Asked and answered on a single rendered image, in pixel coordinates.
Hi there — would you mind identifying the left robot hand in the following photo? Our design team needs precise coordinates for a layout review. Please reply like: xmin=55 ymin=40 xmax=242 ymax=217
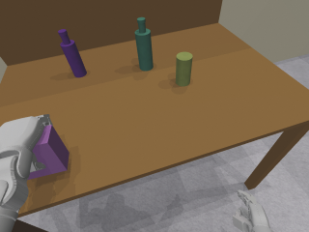
xmin=0 ymin=114 xmax=53 ymax=173

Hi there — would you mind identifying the right robot hand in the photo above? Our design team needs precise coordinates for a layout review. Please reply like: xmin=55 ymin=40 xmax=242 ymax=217
xmin=232 ymin=189 xmax=270 ymax=232

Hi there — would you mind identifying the left robot forearm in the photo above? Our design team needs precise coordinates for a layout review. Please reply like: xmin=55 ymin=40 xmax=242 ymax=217
xmin=0 ymin=146 xmax=33 ymax=232

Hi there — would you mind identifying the sponge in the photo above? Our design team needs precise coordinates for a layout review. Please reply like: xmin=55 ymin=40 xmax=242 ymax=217
xmin=28 ymin=125 xmax=70 ymax=180

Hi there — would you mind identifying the table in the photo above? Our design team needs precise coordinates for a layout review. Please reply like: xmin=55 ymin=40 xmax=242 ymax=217
xmin=0 ymin=0 xmax=309 ymax=232

